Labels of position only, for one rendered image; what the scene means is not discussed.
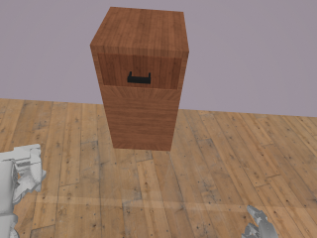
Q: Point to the left robot forearm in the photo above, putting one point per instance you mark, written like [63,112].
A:
[7,225]

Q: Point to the cabinet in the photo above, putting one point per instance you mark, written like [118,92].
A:
[141,118]

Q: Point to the drawer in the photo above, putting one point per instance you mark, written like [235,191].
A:
[115,69]

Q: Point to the robot left hand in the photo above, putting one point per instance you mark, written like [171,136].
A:
[27,162]

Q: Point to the robot right hand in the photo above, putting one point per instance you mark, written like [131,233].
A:
[265,229]

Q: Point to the handle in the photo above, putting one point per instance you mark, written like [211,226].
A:
[139,79]

